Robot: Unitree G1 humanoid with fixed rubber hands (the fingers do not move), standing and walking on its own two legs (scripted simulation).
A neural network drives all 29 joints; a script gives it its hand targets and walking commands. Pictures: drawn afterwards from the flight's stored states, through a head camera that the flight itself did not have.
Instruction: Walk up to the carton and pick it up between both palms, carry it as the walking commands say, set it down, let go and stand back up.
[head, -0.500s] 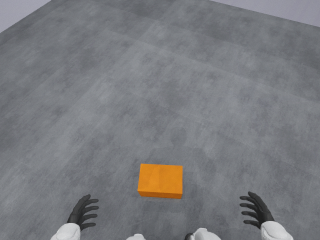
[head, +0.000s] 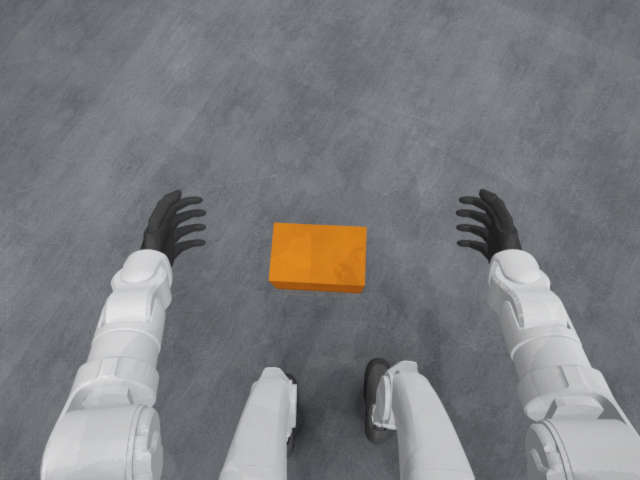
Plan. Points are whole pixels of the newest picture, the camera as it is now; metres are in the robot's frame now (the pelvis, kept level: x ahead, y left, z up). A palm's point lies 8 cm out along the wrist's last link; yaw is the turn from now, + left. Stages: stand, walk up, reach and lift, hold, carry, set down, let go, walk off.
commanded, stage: reach and lift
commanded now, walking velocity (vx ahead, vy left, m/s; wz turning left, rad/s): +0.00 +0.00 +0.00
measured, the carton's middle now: (319, 259) +0.48 +0.05 -0.62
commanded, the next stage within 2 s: none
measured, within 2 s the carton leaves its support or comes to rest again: neither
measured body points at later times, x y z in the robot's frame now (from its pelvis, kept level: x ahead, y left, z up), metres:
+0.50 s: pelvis +0.00 +0.02 -0.02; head +0.29 +0.04 +0.31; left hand +0.48 +0.25 -0.14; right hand +0.48 -0.16 -0.14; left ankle +0.04 +0.14 -0.66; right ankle +0.08 -0.10 -0.66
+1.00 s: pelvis -0.04 +0.01 -0.16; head +0.30 +0.01 +0.13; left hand +0.49 +0.24 -0.30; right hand +0.48 -0.16 -0.31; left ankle +0.04 +0.14 -0.66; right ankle +0.08 -0.11 -0.66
